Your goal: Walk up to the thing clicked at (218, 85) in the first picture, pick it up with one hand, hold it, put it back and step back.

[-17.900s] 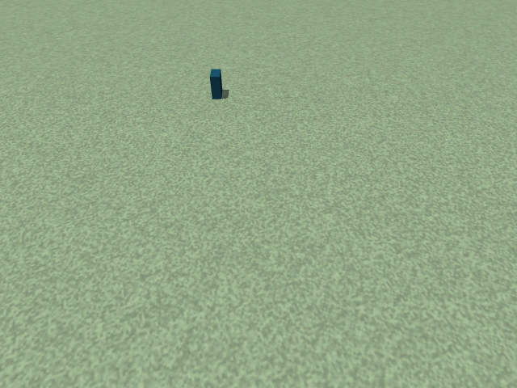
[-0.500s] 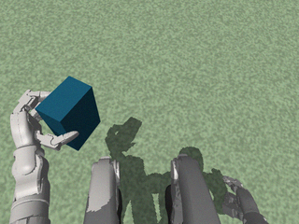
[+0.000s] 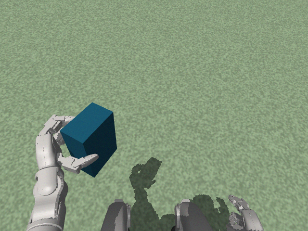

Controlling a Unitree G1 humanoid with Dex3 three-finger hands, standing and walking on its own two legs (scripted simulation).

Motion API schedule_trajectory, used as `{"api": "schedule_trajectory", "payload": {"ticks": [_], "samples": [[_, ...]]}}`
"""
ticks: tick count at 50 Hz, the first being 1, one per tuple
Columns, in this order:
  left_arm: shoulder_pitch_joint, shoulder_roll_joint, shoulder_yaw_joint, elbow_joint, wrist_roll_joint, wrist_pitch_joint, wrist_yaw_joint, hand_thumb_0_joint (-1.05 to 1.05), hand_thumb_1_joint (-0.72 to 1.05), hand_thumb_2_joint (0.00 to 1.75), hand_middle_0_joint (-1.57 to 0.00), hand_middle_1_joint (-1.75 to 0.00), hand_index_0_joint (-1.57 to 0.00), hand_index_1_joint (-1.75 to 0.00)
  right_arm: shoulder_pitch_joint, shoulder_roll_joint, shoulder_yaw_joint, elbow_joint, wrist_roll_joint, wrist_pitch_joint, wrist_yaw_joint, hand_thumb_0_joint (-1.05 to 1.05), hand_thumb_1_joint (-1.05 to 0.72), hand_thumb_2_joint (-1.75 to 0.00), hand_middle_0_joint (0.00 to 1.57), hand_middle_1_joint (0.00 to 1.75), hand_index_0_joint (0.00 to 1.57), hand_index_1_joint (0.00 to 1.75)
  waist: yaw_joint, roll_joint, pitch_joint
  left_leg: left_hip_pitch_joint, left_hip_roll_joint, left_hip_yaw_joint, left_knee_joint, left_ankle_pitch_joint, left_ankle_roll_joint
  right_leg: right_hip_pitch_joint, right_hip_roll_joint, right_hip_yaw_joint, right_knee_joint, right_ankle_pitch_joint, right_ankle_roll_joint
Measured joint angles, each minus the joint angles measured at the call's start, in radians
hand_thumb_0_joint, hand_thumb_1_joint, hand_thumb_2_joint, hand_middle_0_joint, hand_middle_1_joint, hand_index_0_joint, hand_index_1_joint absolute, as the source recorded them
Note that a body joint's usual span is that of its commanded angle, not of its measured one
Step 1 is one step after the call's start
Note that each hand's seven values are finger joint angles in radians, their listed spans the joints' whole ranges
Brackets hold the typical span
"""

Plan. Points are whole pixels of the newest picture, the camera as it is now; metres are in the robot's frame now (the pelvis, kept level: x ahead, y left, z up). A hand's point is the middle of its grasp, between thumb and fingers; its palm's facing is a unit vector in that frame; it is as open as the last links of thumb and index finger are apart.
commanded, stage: lift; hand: left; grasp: from the side
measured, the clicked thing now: (93, 141) +0.37 +0.17 -0.03
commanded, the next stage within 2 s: hold in 0.94 s
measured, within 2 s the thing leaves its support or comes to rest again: neither
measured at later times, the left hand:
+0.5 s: hand (77, 132) +0.35 +0.18 +0.06, palm faces +0.26 -0.96 -0.08, open 11.6 cm
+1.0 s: hand (77, 120) +0.36 +0.17 +0.09, palm faces +0.26 -0.96 -0.08, open 11.6 cm
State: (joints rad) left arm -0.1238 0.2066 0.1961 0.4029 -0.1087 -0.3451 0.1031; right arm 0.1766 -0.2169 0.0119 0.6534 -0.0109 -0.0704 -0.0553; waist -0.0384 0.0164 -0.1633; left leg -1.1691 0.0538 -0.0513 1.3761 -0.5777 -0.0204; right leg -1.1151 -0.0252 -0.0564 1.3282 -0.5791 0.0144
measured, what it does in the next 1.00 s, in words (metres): rises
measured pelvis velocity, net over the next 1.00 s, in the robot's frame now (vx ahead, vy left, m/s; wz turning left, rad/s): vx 0.03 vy -0.01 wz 0.01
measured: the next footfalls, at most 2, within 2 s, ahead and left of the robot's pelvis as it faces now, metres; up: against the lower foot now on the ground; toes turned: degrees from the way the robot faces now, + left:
none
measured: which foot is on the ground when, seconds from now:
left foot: down 0.00-1.00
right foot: down 0.00-1.00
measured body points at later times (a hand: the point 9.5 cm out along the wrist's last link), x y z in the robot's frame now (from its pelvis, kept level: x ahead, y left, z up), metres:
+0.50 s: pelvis +0.02 -0.01 +0.06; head +0.09 +0.01 +0.50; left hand +0.33 +0.23 +0.07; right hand +0.15 -0.24 -0.05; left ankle +0.04 +0.13 -0.61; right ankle +0.03 -0.13 -0.60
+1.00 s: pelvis +0.03 -0.01 +0.09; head +0.08 +0.00 +0.53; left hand +0.34 +0.22 +0.10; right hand +0.15 -0.25 -0.03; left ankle +0.04 +0.13 -0.61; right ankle +0.03 -0.13 -0.60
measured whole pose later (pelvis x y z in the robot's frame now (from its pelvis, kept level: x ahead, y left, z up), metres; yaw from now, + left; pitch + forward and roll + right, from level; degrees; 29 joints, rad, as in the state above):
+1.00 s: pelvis +0.03 -0.01 +0.09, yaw +1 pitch +9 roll -1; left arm -0.13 0.16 0.14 0.52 -0.08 -0.35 0.14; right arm 0.23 -0.21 0.01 0.67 -0.03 0.00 -0.06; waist -0.04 0.01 -0.05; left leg -0.64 0.05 -0.02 0.92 -0.44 -0.03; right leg -0.60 -0.02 -0.05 0.89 -0.45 0.01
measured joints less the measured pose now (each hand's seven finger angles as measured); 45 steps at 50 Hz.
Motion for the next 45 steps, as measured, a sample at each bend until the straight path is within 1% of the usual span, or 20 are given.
{"api": "schedule_trajectory", "payload": {"ticks": [3,9,15,20,30,32,36,45], "samples": [[0.002,-0.007,-0.011,0.006,0.001,-0.005,0.006,-0.01,-0.61,0.91,-0.71,-1.13,-0.67,-1.11,0.009,0.001,-0.001,0.005,-0.001,0.004,0.004,0.00,-0.89,-0.89,0.20,0.30,0.20,0.30,0.002,0.002,0.008,0.057,-0.001,0.002,-0.049,0.014,0.001,0.057,0.000,-0.001,-0.050,0.014,0.001],[0.004,-0.011,-0.037,0.030,0.017,-0.002,0.006,-0.01,-0.61,0.90,-0.71,-1.13,-0.68,-1.10,0.023,0.001,0.000,0.010,-0.004,0.017,0.013,0.01,-0.90,-0.89,0.20,0.30,0.20,0.30,0.006,0.002,0.031,0.152,-0.002,0.008,-0.131,0.039,0.000,0.150,-0.001,0.000,-0.130,0.039,0.000],[0.019,-0.026,-0.045,0.032,0.013,0.003,0.016,-0.02,-0.61,0.88,-0.72,-1.13,-0.69,-1.10,0.034,0.006,0.006,0.007,-0.007,0.028,0.010,0.01,-0.90,-0.89,0.20,0.30,0.20,0.30,0.006,0.000,0.053,0.226,-0.003,0.011,-0.198,0.061,-0.002,0.222,-0.001,0.000,-0.192,0.059,-0.001],[0.022,-0.035,-0.055,0.050,0.023,0.002,0.029,-0.02,-0.61,0.89,-0.72,-1.13,-0.69,-1.10,0.036,0.009,0.011,0.007,-0.014,0.032,0.003,0.01,-0.91,-0.89,0.20,0.30,0.20,0.30,0.005,-0.001,0.065,0.282,-0.003,0.012,-0.246,0.076,-0.005,0.277,0.000,-0.001,-0.238,0.073,-0.004],[0.014,-0.043,-0.058,0.069,0.020,-0.001,0.036,-0.01,-0.61,0.91,-0.71,-1.13,-0.68,-1.10,0.038,0.012,0.015,0.010,-0.020,0.043,-0.013,0.01,-0.90,-0.89,0.20,0.30,0.20,0.30,0.003,-0.004,0.081,0.394,0.000,0.015,-0.339,0.103,-0.009,0.386,0.004,-0.002,-0.327,0.098,-0.007],[0.009,-0.046,-0.057,0.080,0.017,-0.005,0.037,-0.01,-0.61,0.91,-0.71,-1.13,-0.68,-1.11,0.038,0.012,0.014,0.012,-0.021,0.045,-0.013,0.01,-0.90,-0.89,0.20,0.30,0.20,0.30,0.003,-0.005,0.082,0.413,0.000,0.016,-0.355,0.108,-0.010,0.404,0.004,-0.002,-0.343,0.103,-0.007],[0.000,-0.044,-0.058,0.092,0.024,-0.006,0.035,-0.01,-0.61,0.92,-0.71,-1.13,-0.67,-1.11,0.038,0.011,0.010,0.014,-0.021,0.054,-0.014,0.01,-0.90,-0.89,0.20,0.30,0.20,0.30,0.003,-0.007,0.088,0.449,0.001,0.019,-0.384,0.116,-0.010,0.438,0.005,0.000,-0.372,0.112,-0.007],[-0.006,-0.049,-0.058,0.115,0.026,-0.007,0.035,-0.01,-0.61,0.92,-0.70,-1.13,-0.67,-1.11,0.045,0.010,0.003,0.014,-0.021,0.069,-0.007,0.01,-0.90,-0.89,0.20,0.30,0.20,0.30,0.003,-0.009,0.105,0.505,0.001,0.028,-0.432,0.130,-0.009,0.491,0.006,0.006,-0.417,0.127,-0.006]]}}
